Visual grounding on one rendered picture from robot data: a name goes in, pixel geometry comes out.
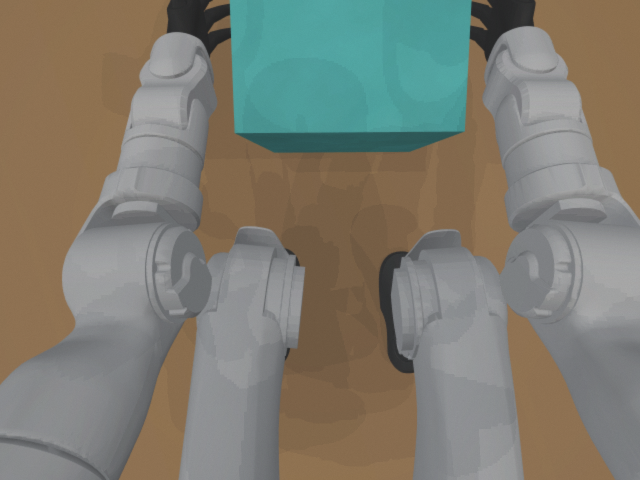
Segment robot shin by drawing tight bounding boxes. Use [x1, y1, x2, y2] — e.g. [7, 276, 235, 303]
[396, 229, 508, 360]
[196, 226, 289, 326]

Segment robot left upper arm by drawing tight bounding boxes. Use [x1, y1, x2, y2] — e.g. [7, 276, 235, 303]
[0, 222, 212, 480]

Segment left robot shin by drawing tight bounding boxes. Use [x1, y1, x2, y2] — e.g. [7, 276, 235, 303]
[196, 226, 289, 326]

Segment robot right hand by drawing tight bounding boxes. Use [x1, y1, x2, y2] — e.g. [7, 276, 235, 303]
[470, 0, 536, 61]

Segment right robot forearm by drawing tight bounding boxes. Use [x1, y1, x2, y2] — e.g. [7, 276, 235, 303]
[482, 26, 640, 233]

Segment right robot shin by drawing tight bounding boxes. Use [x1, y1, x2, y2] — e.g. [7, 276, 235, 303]
[396, 229, 508, 360]

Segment left robot forearm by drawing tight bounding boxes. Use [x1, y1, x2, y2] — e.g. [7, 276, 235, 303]
[62, 32, 217, 305]

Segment robot right upper arm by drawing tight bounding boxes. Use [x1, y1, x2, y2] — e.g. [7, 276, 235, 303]
[499, 219, 640, 480]

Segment robot left hand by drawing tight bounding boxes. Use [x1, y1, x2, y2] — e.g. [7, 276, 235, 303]
[167, 0, 231, 57]

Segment carton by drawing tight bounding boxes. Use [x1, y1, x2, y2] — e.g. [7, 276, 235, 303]
[230, 0, 472, 153]

